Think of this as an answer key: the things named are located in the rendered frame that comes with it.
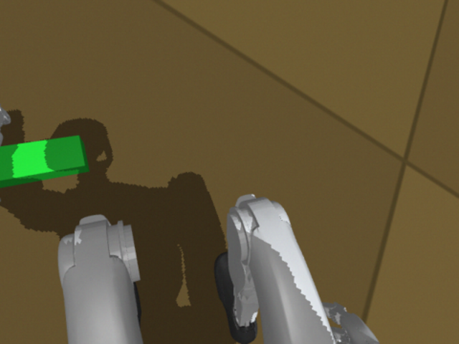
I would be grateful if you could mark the right robot hand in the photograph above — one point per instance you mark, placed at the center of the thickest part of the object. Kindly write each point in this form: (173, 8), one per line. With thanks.
(354, 330)

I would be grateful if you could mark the carton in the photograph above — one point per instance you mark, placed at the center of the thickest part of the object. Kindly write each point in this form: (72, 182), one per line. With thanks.
(41, 160)

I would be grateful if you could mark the right robot foot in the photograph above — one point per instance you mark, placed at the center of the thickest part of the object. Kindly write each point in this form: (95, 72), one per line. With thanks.
(225, 288)

